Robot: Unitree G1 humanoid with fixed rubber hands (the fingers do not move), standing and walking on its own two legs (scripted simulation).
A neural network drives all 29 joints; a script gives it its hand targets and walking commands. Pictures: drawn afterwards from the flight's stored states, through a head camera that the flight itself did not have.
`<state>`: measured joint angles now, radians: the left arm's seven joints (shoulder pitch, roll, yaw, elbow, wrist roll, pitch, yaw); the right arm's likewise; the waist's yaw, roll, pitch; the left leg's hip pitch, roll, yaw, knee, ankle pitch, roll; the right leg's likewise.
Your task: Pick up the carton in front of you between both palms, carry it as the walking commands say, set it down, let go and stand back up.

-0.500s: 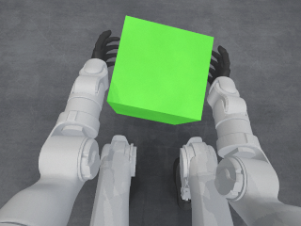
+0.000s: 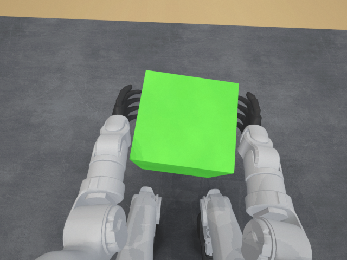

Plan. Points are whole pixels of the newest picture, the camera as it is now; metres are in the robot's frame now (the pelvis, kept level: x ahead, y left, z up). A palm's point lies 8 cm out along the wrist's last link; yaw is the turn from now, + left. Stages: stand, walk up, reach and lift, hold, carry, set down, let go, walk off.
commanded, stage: reach and lift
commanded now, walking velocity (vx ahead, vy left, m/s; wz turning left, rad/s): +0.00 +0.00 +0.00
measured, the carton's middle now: (182, 133) +0.43 +0.01 -0.12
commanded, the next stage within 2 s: hold in 1.92 s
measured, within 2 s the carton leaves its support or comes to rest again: neither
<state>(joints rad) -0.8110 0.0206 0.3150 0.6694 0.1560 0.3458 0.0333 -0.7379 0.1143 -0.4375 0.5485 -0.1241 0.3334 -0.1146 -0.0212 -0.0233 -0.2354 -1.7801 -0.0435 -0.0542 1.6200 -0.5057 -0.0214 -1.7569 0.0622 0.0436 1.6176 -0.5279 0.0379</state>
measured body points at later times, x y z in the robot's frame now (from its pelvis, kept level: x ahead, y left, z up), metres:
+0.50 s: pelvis +0.05 +0.00 +0.15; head +0.14 +0.01 +0.59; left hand +0.41 +0.15 +0.11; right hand +0.41 -0.15 +0.11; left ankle +0.09 +0.12 -0.51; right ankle +0.09 -0.13 -0.51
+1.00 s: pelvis +0.07 -0.01 +0.23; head +0.03 -0.01 +0.67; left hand +0.37 +0.15 +0.24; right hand +0.38 -0.15 +0.25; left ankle +0.09 +0.12 -0.51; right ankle +0.09 -0.13 -0.51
